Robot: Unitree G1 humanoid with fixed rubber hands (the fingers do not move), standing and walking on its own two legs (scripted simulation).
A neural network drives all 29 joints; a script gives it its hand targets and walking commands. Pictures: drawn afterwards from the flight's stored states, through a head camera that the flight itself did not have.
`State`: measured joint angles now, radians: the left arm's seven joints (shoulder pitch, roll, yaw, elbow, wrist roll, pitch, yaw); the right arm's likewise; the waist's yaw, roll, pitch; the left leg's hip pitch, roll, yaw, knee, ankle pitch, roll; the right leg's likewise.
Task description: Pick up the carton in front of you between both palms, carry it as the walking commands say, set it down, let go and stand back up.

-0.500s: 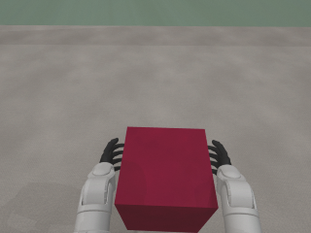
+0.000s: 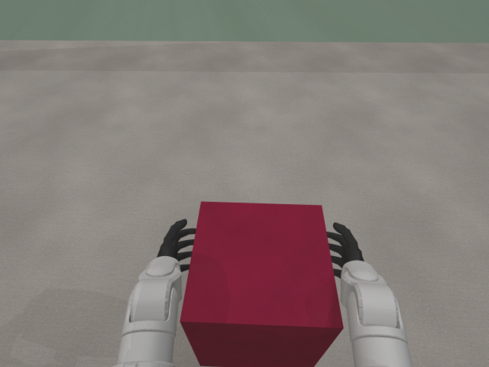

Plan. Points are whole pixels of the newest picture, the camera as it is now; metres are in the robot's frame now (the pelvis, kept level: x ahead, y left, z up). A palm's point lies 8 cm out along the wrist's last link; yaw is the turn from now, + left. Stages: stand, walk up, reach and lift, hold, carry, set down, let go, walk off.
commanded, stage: carry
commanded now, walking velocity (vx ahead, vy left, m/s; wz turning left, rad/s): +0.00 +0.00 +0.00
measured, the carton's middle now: (258, 289) +0.28 +0.00 -0.04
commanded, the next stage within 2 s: hold in 0.06 s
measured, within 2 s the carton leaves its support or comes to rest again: neither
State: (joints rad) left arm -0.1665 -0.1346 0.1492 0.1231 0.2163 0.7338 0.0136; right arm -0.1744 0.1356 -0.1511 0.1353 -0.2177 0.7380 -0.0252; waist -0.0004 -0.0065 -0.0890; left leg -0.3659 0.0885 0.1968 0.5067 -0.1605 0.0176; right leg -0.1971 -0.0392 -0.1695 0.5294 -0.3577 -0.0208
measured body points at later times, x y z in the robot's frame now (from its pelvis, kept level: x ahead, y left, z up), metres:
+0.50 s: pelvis -0.02 +0.02 +0.01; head -0.04 +0.04 +0.46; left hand +0.29 +0.12 +0.03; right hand +0.24 -0.18 +0.04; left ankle +0.06 +0.13 -0.73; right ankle -0.05 -0.09 -0.73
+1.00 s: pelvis -0.05 +0.06 -0.03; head +0.06 +0.06 +0.40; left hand +0.34 +0.12 -0.07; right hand +0.29 -0.18 -0.06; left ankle +0.06 +0.13 -0.73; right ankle -0.04 -0.09 -0.73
